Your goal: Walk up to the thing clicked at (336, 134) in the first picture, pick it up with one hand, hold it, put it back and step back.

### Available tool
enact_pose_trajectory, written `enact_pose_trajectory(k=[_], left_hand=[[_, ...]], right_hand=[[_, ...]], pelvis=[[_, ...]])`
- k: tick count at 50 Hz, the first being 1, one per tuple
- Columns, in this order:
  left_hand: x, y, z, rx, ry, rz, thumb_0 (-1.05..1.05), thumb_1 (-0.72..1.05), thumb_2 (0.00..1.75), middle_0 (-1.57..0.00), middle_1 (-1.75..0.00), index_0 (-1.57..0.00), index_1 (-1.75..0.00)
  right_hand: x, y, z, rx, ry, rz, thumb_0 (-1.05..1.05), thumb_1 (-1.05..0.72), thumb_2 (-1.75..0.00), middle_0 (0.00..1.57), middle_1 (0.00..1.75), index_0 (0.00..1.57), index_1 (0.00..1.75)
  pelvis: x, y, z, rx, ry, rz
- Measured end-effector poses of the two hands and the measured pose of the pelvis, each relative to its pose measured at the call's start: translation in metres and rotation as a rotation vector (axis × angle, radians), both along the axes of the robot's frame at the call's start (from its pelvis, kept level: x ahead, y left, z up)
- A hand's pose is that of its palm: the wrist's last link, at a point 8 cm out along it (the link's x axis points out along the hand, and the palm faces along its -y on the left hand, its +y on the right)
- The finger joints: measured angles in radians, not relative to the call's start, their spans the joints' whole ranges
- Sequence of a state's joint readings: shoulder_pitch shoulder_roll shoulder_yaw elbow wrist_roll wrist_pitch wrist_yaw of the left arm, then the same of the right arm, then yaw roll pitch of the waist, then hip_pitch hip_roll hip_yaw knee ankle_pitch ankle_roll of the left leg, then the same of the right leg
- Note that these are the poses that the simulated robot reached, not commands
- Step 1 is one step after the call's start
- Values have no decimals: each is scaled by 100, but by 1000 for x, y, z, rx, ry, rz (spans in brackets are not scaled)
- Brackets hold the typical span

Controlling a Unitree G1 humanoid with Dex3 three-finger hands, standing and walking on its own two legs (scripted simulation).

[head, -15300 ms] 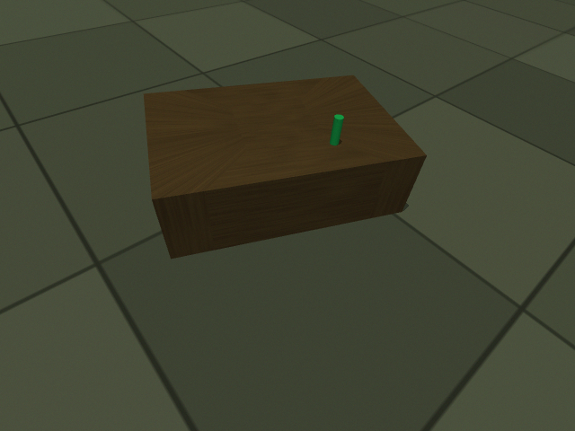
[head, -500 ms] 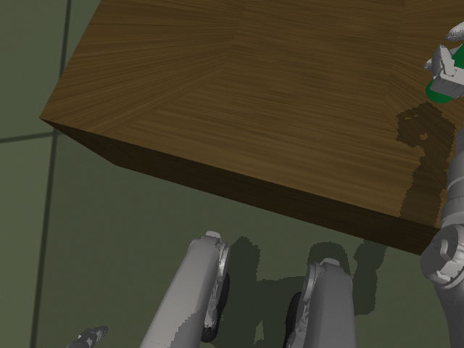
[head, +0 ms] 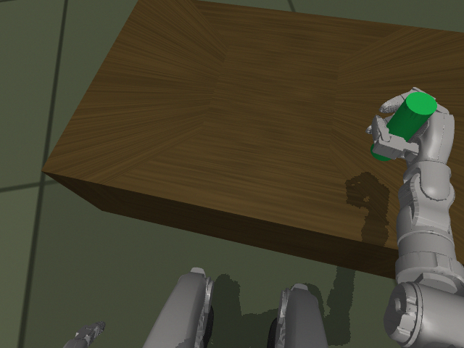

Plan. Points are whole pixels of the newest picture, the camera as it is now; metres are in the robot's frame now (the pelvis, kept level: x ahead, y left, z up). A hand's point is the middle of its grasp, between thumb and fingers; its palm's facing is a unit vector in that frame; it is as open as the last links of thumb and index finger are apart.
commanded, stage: lift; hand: right
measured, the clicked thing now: (399, 130) +0.50 -0.21 +0.04
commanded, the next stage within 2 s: hold in 1.20 s
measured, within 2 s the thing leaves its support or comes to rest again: neither
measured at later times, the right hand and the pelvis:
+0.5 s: hand (427, 145) +0.41 -0.20 +0.13, palm faces +0.14 +0.99 -0.01, open 5.1 cm; pelvis +0.02 +0.00 +0.09, yaw -2 degrees
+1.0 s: hand (437, 144) +0.39 -0.18 +0.17, palm faces +0.12 +0.99 -0.01, open 5.1 cm; pelvis +0.03 +0.00 +0.12, yaw -2 degrees
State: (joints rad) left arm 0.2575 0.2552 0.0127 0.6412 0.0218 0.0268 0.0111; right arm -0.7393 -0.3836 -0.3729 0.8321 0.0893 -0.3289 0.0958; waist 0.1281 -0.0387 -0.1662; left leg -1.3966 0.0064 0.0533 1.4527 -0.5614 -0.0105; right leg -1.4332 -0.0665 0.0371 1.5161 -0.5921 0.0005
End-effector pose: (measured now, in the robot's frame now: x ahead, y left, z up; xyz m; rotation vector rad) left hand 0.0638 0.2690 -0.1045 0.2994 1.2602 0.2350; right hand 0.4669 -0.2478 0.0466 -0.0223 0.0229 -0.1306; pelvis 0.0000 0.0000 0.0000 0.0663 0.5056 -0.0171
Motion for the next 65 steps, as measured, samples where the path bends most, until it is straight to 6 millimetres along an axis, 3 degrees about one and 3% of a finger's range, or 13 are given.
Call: enact_pose_trajectory(k=[12,24,41,65], left_hand=[[36,-9,54,-14,-133,-40,1,87,92,-20,-29,-18,-30],[57,-15,90,-23,-203,-77,1,87,92,-19,-29,-18,-30],[69,-22,111,-61,-218,-69,1,89,91,-19,-29,-18,-30],[98,-20,130,-61,-282,-91,1,90,90,-19,-30,-18,-30]], right_hand=[[-55,-3,54,1,-7,-18,2,-18,-118,103,116,104,116],[-82,1,86,9,-17,-7,2,-18,-118,103,116,104,116],[-98,11,116,5,-28,5,2,-18,-118,103,116,104,117],[-114,17,136,8,-42,8,2,-17,-118,103,116,104,118]], pelvis=[[7,-2,52,-10,-121,-18],[16,-4,86,-22,-207,-25],[30,-2,113,-38,-278,-22],[40,2,128,-49,-334,-26]])
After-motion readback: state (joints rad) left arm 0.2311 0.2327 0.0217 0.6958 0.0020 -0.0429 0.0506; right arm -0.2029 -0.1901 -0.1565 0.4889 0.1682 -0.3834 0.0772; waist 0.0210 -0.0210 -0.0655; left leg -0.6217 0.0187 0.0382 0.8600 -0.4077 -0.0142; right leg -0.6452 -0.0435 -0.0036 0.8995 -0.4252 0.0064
